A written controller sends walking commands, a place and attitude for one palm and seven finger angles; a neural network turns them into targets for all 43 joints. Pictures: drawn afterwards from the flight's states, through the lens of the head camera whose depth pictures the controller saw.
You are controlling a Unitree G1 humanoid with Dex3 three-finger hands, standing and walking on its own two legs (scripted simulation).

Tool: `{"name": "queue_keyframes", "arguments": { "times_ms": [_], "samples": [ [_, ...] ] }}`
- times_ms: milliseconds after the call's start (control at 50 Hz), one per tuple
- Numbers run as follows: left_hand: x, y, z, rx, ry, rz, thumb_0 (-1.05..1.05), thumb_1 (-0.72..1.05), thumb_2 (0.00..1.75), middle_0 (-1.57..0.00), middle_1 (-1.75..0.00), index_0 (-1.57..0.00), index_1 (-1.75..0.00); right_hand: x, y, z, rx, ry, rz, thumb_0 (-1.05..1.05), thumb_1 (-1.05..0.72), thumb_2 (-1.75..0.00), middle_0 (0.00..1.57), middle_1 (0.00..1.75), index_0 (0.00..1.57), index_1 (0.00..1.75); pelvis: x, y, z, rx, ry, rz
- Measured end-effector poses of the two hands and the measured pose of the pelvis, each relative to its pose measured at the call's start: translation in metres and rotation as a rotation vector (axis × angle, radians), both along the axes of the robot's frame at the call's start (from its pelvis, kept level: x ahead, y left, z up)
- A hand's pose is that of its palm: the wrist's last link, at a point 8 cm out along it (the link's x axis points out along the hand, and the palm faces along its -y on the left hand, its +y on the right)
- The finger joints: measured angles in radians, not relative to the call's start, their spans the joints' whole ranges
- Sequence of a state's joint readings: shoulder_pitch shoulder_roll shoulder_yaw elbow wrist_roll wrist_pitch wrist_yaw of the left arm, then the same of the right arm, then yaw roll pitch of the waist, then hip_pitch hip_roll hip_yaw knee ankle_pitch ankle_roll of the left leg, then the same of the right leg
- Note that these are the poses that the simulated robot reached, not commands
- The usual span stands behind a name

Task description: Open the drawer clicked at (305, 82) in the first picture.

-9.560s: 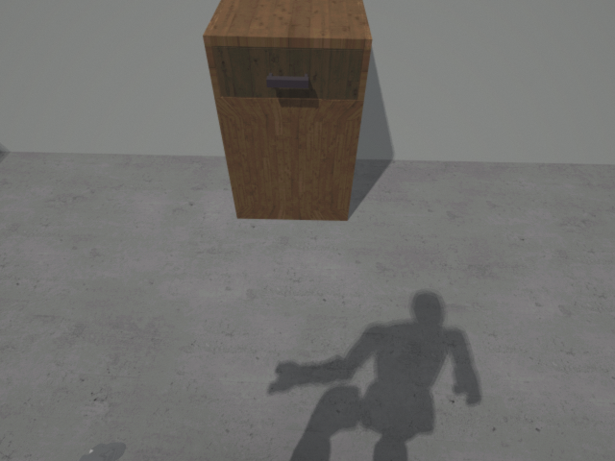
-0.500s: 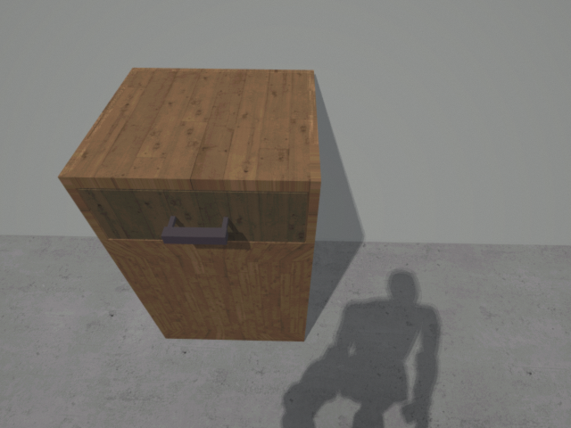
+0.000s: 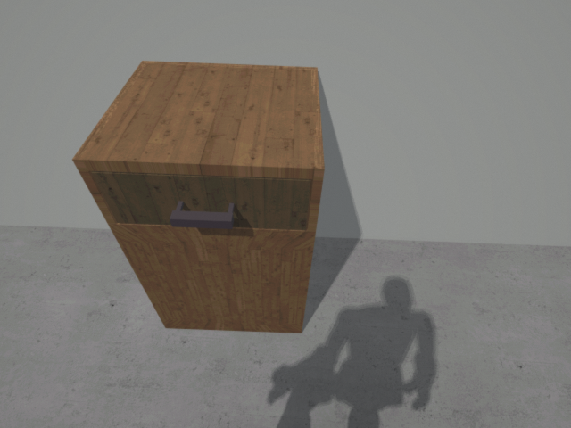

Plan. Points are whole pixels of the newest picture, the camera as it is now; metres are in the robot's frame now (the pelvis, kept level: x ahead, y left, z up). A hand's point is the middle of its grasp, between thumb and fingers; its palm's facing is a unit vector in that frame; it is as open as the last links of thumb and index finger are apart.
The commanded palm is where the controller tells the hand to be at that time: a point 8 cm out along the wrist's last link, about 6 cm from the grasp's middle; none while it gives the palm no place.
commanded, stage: come to a stop and stand still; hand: left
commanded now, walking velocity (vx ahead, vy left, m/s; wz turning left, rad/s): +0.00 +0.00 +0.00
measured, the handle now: (204, 212) +0.55 +0.21 -0.09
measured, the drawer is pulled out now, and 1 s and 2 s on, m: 0.00 0.00 0.00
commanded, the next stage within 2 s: look again from close up in 0.18 s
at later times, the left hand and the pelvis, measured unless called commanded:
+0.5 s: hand out of the picture +0.00 +0.14 -0.17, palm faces +0.01 -0.99 -0.17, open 7.3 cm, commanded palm none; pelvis +0.02 -0.01 +0.00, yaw +0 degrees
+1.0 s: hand out of the picture +0.11 +0.17 -0.12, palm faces -0.09 -0.88 -0.47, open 7.3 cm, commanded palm +0.14 +0.19 -0.05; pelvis +0.03 -0.03 +0.00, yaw +0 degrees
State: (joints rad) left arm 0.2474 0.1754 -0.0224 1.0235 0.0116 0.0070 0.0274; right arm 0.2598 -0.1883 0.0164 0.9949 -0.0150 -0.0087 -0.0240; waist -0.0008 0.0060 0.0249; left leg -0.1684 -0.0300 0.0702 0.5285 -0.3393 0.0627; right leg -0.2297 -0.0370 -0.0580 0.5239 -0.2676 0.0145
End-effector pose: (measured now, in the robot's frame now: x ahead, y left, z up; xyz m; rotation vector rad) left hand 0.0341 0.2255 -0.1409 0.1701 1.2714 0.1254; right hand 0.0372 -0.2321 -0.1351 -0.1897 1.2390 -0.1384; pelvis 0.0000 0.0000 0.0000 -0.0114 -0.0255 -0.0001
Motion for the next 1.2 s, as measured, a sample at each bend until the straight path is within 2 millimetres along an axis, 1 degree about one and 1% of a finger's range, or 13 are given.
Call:
{"name": "queue_keyframes", "arguments": {
  "times_ms": [140, 280, 420, 600, 900, 920, 940, 980, 1020, 1060, 1100, 1140, 1200],
  "samples": [
    [-0.017, 0.001, 0.005, 0.005, 0.042, 0.000, 0.00, 0.91, 0.90, -0.20, -0.30, -0.20, -0.30, -0.018, 0.004, -0.003, 0.023, 0.047, 0.000, 0.01, -0.93, -0.90, 0.20, 0.30, 0.20, 0.30, -0.002, 0.000, 0.003, 0.011, 0.008, -0.003],
    [-0.037, -0.007, 0.004, 0.001, 0.119, 0.022, 0.00, 0.91, 0.90, -0.20, -0.30, -0.20, -0.30, -0.042, 0.007, -0.007, 0.044, 0.143, -0.013, 0.01, -0.92, -0.90, 0.20, 0.30, 0.20, 0.30, 0.004, -0.004, 0.005, 0.015, 0.015, -0.001],
    [-0.041, -0.021, 0.002, -0.017, 0.161, 0.039, 0.00, 0.91, 0.90, -0.20, -0.30, -0.20, -0.30, -0.054, 0.009, -0.010, 0.057, 0.207, -0.033, 0.01, -0.91, -0.90, 0.20, 0.30, 0.20, 0.30, 0.012, -0.010, 0.004, 0.016, 0.013, 0.002],
    [-0.031, -0.037, -0.002, -0.032, 0.169, 0.042, 0.01, 0.92, 0.90, -0.20, -0.30, -0.20, -0.30, -0.046, 0.008, -0.011, 0.067, 0.219, -0.047, 0.01, -0.91, -0.90, 0.20, 0.30, 0.20, 0.30, 0.023, -0.019, 0.004, 0.016, 0.019, 0.002],
    [-0.015, -0.045, -0.001, -0.012, 0.152, 0.060, 0.01, 0.93, 0.90, -0.20, -0.30, -0.20, -0.30, -0.017, -0.005, -0.013, 0.060, 0.197, -0.036, 0.01, -0.91, -0.90, 0.20, 0.30, 0.20, 0.30, 0.037, -0.031, 0.003, 0.011, 0.032, 0.010],
    [-0.006, -0.042, 0.004, 0.015, 0.128, 0.006, 0.02, 0.94, 0.90, -0.20, -0.30, -0.20, -0.30, -0.014, -0.009, -0.011, 0.046, 0.176, -0.036, 0.02, -0.92, -0.90, 0.20, 0.30, 0.20, 0.30, 0.037, -0.032, 0.002, 0.010, 0.035, -0.001],
    [0.009, -0.035, 0.015, 0.068, 0.045, -0.047, 0.03, 0.95, 0.90, -0.20, -0.30, -0.20, -0.30, -0.009, -0.016, -0.009, 0.024, 0.115, -0.038, 0.03, -0.93, -0.90, 0.20, 0.30, 0.20, 0.30, 0.036, -0.032, 0.001, 0.012, 0.040, -0.012],
    [0.048, -0.021, 0.046, 0.208, -0.152, -0.128, 0.04, 0.95, 0.89, -0.21, -0.31, -0.21, -0.31, 0.009, -0.029, -0.004, -0.009, -0.038, -0.066, 0.03, -0.94, -0.90, 0.20, 0.30, 0.20, 0.30, 0.034, -0.033, -0.001, 0.034, 0.055, -0.011],
    [0.090, -0.016, 0.080, 0.360, -0.323, -0.257, 0.04, 0.93, 0.89, -0.21, -0.32, -0.21, -0.32, 0.034, -0.042, -0.001, -0.025, -0.174, -0.048, 0.03, -0.94, -0.90, 0.20, 0.30, 0.20, 0.30, 0.029, -0.033, -0.003, 0.041, 0.075, 0.003],
    [0.131, -0.018, 0.115, 0.538, -0.490, -0.425, 0.04, 0.90, 0.87, -0.21, -0.33, -0.21, -0.34, 0.062, -0.053, 0.003, -0.036, -0.284, 0.001, 0.03, -0.93, -0.90, 0.20, 0.30, 0.20, 0.30, 0.023, -0.035, -0.006, 0.041, 0.111, 0.004],
    [0.162, -0.028, 0.145, 0.723, -0.639, -0.579, 0.03, 0.86, 0.86, -0.21, -0.35, -0.21, -0.36, 0.092, -0.063, 0.011, -0.040, -0.379, 0.034, 0.03, -0.93, -0.90, 0.20, 0.30, 0.20, 0.30, 0.017, -0.038, -0.010, 0.045, 0.146, -0.013],
    [0.177, -0.042, 0.161, 0.863, -0.750, -0.701, 0.02, 0.81, 0.85, -0.21, -0.38, -0.21, -0.38, 0.121, -0.071, 0.022, -0.038, -0.455, 0.056, 0.03, -0.92, -0.90, 0.20, 0.30, 0.20, 0.30, 0.010, -0.042, -0.015, 0.054, 0.173, -0.042],
    [0.174, -0.067, 0.163, 0.950, -0.850, -0.847, 0.01, 0.75, 0.82, -0.21, -0.42, -0.21, -0.42, 0.157, -0.078, 0.039, -0.027, -0.545, 0.091, 0.02, -0.92, -0.90, 0.20, 0.30, 0.20, 0.30, 0.001, -0.048, -0.023, 0.072, 0.204, -0.092]
  ]
}}
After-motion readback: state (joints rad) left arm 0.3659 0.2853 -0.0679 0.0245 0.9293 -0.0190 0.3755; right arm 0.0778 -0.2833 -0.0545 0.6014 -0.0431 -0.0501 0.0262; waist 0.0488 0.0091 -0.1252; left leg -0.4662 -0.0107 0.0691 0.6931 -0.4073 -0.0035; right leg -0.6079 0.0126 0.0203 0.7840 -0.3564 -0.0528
